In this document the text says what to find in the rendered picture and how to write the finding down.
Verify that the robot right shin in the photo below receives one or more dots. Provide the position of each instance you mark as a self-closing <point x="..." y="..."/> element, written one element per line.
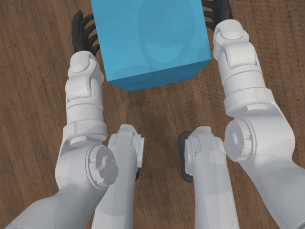
<point x="204" y="130"/>

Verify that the robot left shin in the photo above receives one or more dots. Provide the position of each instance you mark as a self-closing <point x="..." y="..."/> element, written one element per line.
<point x="123" y="127"/>

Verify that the robot left hand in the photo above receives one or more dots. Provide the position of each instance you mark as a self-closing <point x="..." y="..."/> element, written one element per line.
<point x="80" y="40"/>

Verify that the carton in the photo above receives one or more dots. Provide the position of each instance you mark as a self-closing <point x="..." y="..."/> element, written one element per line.
<point x="147" y="43"/>

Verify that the robot shin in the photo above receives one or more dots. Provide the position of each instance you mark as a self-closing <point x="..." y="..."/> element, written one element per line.
<point x="204" y="130"/>
<point x="123" y="127"/>

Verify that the robot right hand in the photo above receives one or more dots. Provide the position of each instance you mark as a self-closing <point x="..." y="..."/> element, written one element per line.
<point x="221" y="11"/>

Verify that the left robot upper arm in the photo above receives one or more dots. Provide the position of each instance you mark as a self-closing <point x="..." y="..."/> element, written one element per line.
<point x="83" y="176"/>

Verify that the robot left forearm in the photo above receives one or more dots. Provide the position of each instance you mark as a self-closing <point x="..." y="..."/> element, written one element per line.
<point x="84" y="107"/>

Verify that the robot right forearm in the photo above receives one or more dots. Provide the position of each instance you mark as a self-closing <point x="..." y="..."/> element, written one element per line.
<point x="241" y="74"/>

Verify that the right robot upper arm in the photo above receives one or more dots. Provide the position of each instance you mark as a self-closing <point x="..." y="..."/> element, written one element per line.
<point x="263" y="146"/>

